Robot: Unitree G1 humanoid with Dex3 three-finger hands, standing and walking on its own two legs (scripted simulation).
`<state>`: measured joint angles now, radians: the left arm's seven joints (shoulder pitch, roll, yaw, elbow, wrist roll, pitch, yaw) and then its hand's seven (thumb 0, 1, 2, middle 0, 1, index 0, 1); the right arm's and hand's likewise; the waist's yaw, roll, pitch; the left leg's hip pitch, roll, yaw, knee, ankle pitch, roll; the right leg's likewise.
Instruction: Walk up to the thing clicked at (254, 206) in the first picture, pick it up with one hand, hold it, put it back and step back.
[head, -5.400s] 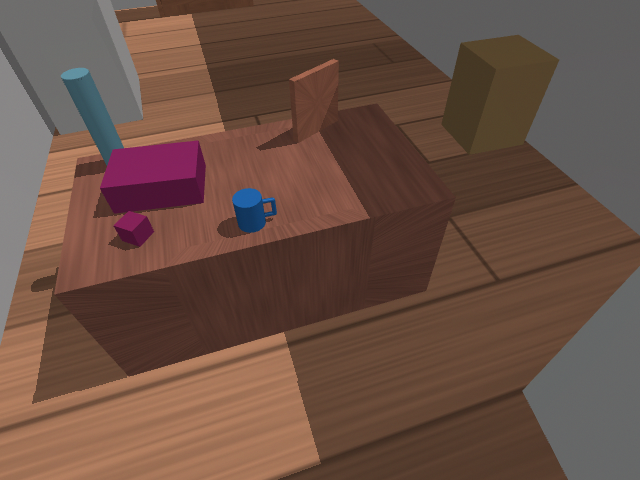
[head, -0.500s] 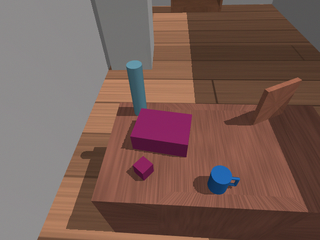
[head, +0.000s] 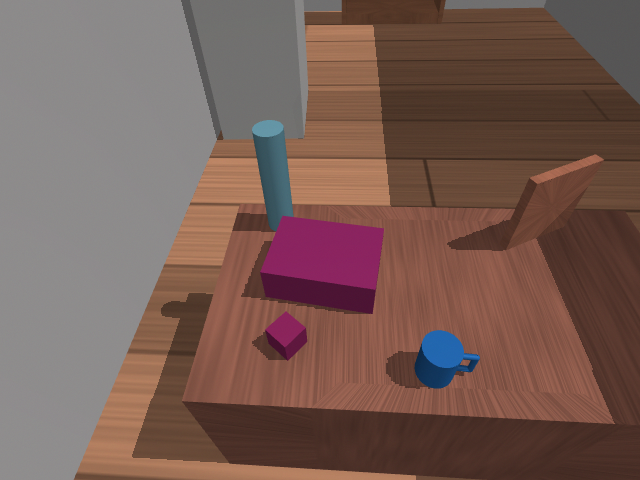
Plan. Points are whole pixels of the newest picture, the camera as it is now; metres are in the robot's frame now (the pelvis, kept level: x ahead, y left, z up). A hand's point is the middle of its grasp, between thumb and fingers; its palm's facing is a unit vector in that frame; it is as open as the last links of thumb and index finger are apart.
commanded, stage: stand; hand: right
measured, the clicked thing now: (446, 360) +0.40 -0.22 -0.26
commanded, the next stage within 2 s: go down in 0.46 s
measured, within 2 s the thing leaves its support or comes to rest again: neither
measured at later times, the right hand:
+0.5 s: hand out of the picture +0.07 -0.25 -0.16, palm faces -0.03 +0.94 -0.33, open 7.4 cm
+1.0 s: hand out of the picture +0.15 -0.27 -0.13, palm faces +0.10 +0.94 -0.34, open 15.1 cm
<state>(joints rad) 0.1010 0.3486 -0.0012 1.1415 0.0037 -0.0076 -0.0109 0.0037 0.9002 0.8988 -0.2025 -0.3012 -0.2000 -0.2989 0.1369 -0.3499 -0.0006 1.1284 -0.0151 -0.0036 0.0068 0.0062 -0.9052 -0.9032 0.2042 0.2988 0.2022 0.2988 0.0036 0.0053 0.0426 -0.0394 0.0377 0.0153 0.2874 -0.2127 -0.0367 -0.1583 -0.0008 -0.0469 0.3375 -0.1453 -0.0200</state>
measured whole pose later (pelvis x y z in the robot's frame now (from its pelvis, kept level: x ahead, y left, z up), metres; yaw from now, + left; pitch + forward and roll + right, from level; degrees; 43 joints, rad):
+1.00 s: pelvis +0.00 +0.01 -0.02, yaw -1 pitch +5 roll +1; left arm 0.21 0.28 0.06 0.67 -0.03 -0.05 0.04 0.00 -0.09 0.16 -0.05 -0.05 -0.05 -0.04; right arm 0.12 -0.40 -0.19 0.69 0.01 0.26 0.08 0.00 0.07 -0.17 0.07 0.06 0.07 0.06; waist 0.02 -0.01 -0.02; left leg -0.31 0.01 0.03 0.54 -0.32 -0.01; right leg -0.43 -0.03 -0.02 0.58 -0.24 0.00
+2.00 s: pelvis +0.01 +0.02 -0.02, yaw -2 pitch +6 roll +1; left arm 0.26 0.27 -0.01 0.62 0.00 -0.18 0.17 -0.01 -0.55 0.07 -0.06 -0.06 -0.05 -0.06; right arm -0.06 -0.63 -0.53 0.72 0.14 0.07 0.48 -0.01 0.55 -0.06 0.05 0.05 0.05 0.05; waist 0.01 -0.01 -0.06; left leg -0.34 0.01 0.05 0.61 -0.38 -0.01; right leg -0.47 -0.03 0.00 0.65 -0.29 0.01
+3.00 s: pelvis +0.01 +0.02 -0.02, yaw -2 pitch +8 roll +1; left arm 0.21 0.26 -0.03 0.69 0.00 -0.19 0.20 -0.01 -0.54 0.07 -0.06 -0.05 -0.05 -0.05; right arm -0.32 -0.77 -0.60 0.97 0.17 -0.05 0.57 -0.01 0.60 -0.06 0.03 0.06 0.04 0.06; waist 0.03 0.00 -0.08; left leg -0.36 0.01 0.06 0.58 -0.36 -0.01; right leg -0.50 -0.03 0.01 0.63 -0.27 0.00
